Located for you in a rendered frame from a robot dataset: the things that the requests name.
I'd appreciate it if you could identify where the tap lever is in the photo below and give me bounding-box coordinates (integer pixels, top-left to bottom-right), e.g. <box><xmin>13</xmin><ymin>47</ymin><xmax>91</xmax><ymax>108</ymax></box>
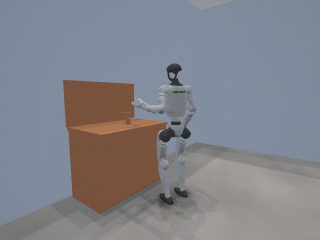
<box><xmin>128</xmin><ymin>117</ymin><xmax>140</xmax><ymax>121</ymax></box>

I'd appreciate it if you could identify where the left robot upper arm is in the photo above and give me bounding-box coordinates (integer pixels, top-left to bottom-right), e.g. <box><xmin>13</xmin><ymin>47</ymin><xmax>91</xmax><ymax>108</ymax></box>
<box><xmin>157</xmin><ymin>85</ymin><xmax>168</xmax><ymax>114</ymax></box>

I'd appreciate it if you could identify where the right robot foot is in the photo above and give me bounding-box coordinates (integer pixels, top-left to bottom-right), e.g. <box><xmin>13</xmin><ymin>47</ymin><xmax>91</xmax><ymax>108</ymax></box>
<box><xmin>174</xmin><ymin>187</ymin><xmax>188</xmax><ymax>198</ymax></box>

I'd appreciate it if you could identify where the robot torso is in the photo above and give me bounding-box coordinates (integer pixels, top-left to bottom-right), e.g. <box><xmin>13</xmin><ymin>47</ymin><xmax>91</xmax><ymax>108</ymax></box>
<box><xmin>165</xmin><ymin>83</ymin><xmax>187</xmax><ymax>138</ymax></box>

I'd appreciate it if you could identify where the left robot forearm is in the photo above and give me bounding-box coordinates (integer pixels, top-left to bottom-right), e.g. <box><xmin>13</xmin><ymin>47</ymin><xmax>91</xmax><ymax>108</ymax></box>
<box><xmin>140</xmin><ymin>102</ymin><xmax>162</xmax><ymax>114</ymax></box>

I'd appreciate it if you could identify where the robot left hand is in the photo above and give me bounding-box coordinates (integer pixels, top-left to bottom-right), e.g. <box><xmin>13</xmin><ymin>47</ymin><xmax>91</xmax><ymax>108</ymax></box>
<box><xmin>131</xmin><ymin>96</ymin><xmax>143</xmax><ymax>108</ymax></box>

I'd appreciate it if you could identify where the right robot forearm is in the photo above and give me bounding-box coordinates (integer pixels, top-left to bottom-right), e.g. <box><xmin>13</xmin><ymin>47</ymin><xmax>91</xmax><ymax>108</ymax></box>
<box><xmin>183</xmin><ymin>111</ymin><xmax>196</xmax><ymax>125</ymax></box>

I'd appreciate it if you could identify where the right robot upper arm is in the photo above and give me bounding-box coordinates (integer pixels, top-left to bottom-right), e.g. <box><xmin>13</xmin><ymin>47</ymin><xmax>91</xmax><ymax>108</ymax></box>
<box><xmin>185</xmin><ymin>85</ymin><xmax>197</xmax><ymax>113</ymax></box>

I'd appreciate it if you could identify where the counter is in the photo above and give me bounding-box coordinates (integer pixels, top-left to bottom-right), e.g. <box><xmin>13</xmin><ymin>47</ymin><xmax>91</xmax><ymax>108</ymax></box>
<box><xmin>63</xmin><ymin>80</ymin><xmax>168</xmax><ymax>214</ymax></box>

